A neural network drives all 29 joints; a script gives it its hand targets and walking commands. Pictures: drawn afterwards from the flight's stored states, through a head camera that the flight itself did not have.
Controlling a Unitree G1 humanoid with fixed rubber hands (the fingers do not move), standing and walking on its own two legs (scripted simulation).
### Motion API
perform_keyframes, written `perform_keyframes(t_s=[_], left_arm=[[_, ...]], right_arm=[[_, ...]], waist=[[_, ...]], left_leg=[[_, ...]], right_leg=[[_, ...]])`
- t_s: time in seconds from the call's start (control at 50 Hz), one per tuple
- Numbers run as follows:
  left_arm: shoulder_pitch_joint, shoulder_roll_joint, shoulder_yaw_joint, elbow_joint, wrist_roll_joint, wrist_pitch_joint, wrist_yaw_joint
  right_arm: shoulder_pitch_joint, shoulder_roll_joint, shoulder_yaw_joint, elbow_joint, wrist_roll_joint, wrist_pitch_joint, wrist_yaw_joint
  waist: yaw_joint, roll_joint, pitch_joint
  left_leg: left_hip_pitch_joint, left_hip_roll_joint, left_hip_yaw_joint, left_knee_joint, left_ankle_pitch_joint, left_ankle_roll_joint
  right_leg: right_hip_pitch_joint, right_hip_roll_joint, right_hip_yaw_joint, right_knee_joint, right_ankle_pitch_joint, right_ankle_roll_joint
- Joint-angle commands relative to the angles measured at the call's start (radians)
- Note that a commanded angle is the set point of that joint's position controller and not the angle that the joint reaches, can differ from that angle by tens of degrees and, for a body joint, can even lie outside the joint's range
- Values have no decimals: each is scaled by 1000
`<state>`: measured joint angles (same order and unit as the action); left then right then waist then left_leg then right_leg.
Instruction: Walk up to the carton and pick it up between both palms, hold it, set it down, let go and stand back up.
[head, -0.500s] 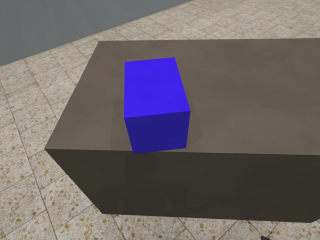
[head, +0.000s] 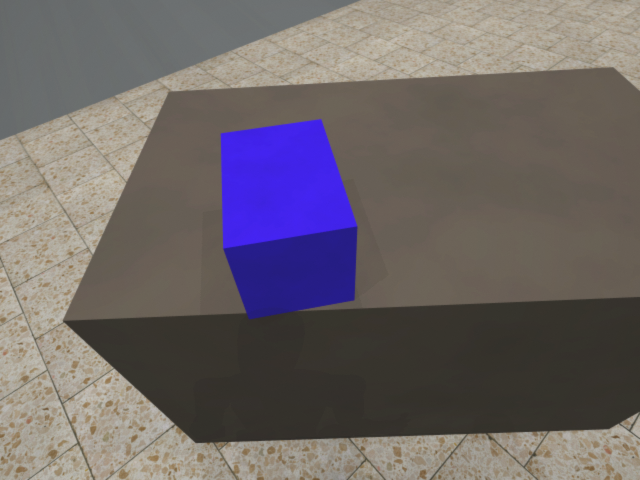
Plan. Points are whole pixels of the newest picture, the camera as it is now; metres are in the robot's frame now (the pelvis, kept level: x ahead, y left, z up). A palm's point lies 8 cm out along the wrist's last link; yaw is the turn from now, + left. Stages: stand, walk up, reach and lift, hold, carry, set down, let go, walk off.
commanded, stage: walk up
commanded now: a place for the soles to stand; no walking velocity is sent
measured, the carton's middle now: (286, 215) +0.49 +0.06 +0.04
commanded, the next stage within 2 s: none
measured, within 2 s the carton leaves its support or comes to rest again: neither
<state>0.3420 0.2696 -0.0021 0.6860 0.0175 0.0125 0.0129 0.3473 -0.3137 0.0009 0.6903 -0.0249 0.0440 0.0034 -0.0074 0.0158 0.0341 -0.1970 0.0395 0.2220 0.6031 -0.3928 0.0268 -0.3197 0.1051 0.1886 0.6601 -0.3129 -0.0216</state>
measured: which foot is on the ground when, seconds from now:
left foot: down 0.00-0.22, up 0.24-0.46, down 0.48-1.00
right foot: down 0.00-0.48, up 0.50-0.74, down 0.76-1.00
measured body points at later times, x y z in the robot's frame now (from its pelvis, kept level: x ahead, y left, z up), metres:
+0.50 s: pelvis +0.03 +0.04 +0.00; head +0.05 +0.04 +0.45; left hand +0.14 +0.30 -0.12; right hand +0.07 -0.24 -0.12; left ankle +0.08 +0.16 -0.73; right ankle +0.04 -0.11 -0.72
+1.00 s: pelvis +0.04 +0.02 +0.00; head +0.06 +0.02 +0.45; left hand +0.16 +0.28 -0.11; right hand +0.11 -0.26 -0.11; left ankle +0.07 +0.16 -0.72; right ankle +0.04 -0.10 -0.72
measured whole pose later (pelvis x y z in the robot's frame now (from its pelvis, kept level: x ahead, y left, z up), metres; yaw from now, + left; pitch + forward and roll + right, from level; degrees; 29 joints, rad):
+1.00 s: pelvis +0.04 +0.02 +0.00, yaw +3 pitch -2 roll +0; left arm 0.18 0.29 0.00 0.74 0.01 0.06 -0.02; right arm 0.41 -0.29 -0.04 0.62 -0.01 0.01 -0.01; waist -0.02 0.00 0.06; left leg -0.33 -0.02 -0.10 0.64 -0.28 -0.03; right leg -0.26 -0.03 -0.07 0.64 -0.35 0.00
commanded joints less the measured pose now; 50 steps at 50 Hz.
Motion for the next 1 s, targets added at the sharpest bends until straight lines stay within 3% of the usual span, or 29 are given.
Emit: perform_keyframes(t_s=[0.0, 0.02, 0.04, 0.06, 0.08, 0.12, 0.16, 0.18, 0.2, 0.22, 0.24, 0.28, 0.38, 0.42, 0.44, 0.46, 0.48, 0.5, 0.6, 0.66, 0.72, 0.74, 0.76, 0.78, 0.8, 0.84, 0.88, 0.92, 0.98], left_arm=[[-39, 143, 57, -105, 5, -15, 5], [-51, 107, 49, -117, 3, -18, -1], [-34, 90, 43, -118, 11, -20, -3], [-29, 87, 40, -116, 20, -24, -2], [-39, 79, 39, -119, 20, -31, -4], [-25, 76, 44, -119, 18, -44, -13], [39, 135, 62, -99, 20, -46, -11], [111, 174, 75, -75, 12, -45, -6], [164, 204, 86, -55, 8, -41, 1], [164, 217, 96, -54, 13, -32, 12], [152, 218, 100, -62, 20, -23, 26], [67, 193, 91, -72, 30, -13, 42], [-75, 144, 65, -63, 18, -1, 15], [-117, 152, 59, -53, 0, 11, 1], [-103, 133, 51, -49, -12, 17, -6], [-65, 84, 34, -55, -21, 17, -12], [-40, 72, 36, -61, -7, 27, -8], [-52, 123, 55, -48, 15, 44, -5], [-82, 99, 56, -22, 16, 23, -12], [-120, 98, 61, -38, 14, 22, -16], [-98, 106, 67, -45, 15, 12, -17], [-93, 128, 70, -49, 19, 5, -17], [-104, 191, 85, -53, 27, -2, -14], [-138, 212, 88, -40, -2, -4, -13], [-177, 188, 74, -43, -10, -5, -13], [-233, 186, 61, -50, -6, 0, -11], [-220, 173, 45, -45, -15, 8, -18], [-196, 160, 45, -49, -13, 19, -21], [-186, 165, 45, -44, -8, 22, -20]], right_arm=[[112, -125, -48, -68, -8, -51, -9], [122, -160, -56, -54, -10, -60, -14], [112, -181, -60, -48, -16, -62, -21], [100, -176, -54, -48, -16, -62, -23], [104, -166, -45, -42, -11, -62, -19], [85, -164, -31, -31, 1, -53, -9], [82, -148, -28, -50, 11, -44, -5], [83, -127, -23, -54, 8, -39, -5], [84, -106, -22, -67, 5, -32, -5], [60, -89, -20, -89, 5, -23, -6], [56, -85, -20, -102, 1, -16, -8], [73, -86, -29, -104, 1, -18, -13], [146, -45, -47, -94, 5, -51, -3], [187, -52, -67, -78, -2, -57, -13], [185, -76, -76, -88, -8, -61, -22], [193, -126, -81, -104, -19, -67, -30], [147, -211, -102, -135, -7, -64, -39], [131, -210, -110, -123, -4, -59, -44], [109, -162, -98, -109, -7, -59, -36], [114, -161, -106, -120, -4, -53, -34], [73, -162, -98, -140, 10, -41, -30], [81, -144, -88, -147, 18, -41, -25], [102, -98, -74, -165, 31, -45, -20], [90, -63, -67, -170, 33, -40, -21], [99, -71, -74, -161, 18, -35, -24], [131, -61, -75, -149, 15, -45, -20], [119, -85, -79, -161, 8, -65, -21], [110, -123, -89, -161, 15, -68, -21], [98, -127, -90, -167, 20, -62, -20]], waist=[[-49, -65, 62], [-53, 7, 70], [-40, 30, 87], [-31, 21, 93], [-31, 26, 81], [-2, 52, 32], [18, 14, -48], [47, -33, -99], [74, -99, -115], [84, -158, -74], [88, -136, -18], [59, -68, 20], [13, -189, -33], [-26, -153, -43], [-35, -109, -41], [-32, 25, -45], [-12, 103, -2], [-7, 97, 78], [-12, 152, 16], [-22, 163, -25], [20, 138, -38], [29, 107, -58], [24, -17, -78], [8, -110, -63], [-1, -106, -24], [-25, -116, 24], [-22, -125, -18], [2, -86, -43], [9, -30, -30]], left_leg=[[92, 105, -236, -185, -95, 68], [149, 206, -312, -281, -77, 110], [168, 333, -374, -317, 58, 164], [151, 374, -357, -293, 245, 190], [117, 356, -302, -265, 379, 185], [40, 255, -154, -181, 422, 103], [-49, 134, -53, -52, 287, 31], [-94, 73, -52, 66, 196, -2], [-146, 1, -71, 195, 15, -27], [-258, -39, -143, 302, -299, -26], [-345, -22, -205, 397, -351, -21], [-363, 12, -276, 435, -231, -24], [-67, -26, -174, 90, -1, -63], [109, -60, -132, -75, 198, -56], [163, -43, -182, -112, 218, -43], [167, 118, -407, -194, 134, 5], [-52, 322, -683, -318, -44, 119], [-174, 357, -736, -346, -106, 194], [-55, 180, -514, -224, 272, 137], [-34, 155, -500, -176, 315, 136], [-151, 136, -488, -127, 256, 94], [-217, 124, -480, -108, 208, 60], [-290, 51, -418, -52, 98, 10], [-206, -58, -288, 70, 11, -21], [-154, -64, -261, 112, -21, -28], [-105, -50, -265, 46, 63, -22], [-52, -13, -339, -33, 235, -6], [-104, 7, -402, -27, 280, 9], [-155, 9, -423, -43, 278, 13]], right_leg=[[-201, -112, 207, -146, -69, -70], [-256, -42, 59, -18, 6, -20], [-278, -27, -53, 61, 11, 9], [-248, -64, -69, 56, -26, 12], [-180, -80, -61, 20, -15, 6], [1, -86, -46, -106, 160, -19], [158, -130, 71, -67, 376, -75], [222, -200, 207, -95, 370, -142], [252, -278, 363, -174, 313, -223], [269, -342, 465, -248, 251, -289], [259, -378, 496, -265, 247, -319], [188, -360, 392, -260, 295, -292], [7, -193, 73, -224, 316, -165], [-104, -168, 29, -145, 187, -114], [-174, -153, 13, -99, 65, -68], [-230, -109, -43, 27, -33, -6], [-162, -62, -115, 129, -232, 46], [-117, -104, -111, 248, -259, 56], [-89, -126, -160, 142, -199, 57], [-49, -100, -202, 64, -145, 53], [117, -96, -217, -160, 27, 14], [196, -135, -155, -198, 81, -16], [229, -249, -11, -225, 16, -66], [99, -340, 72, -308, -92, -125], [22, -373, 69, -326, -108, -151], [-27, -337, -18, -285, 9, -129], [-14, -284, -101, -212, 105, -76], [47, -229, -154, -173, 40, -50], [86, -229, -161, -150, 58, -45]])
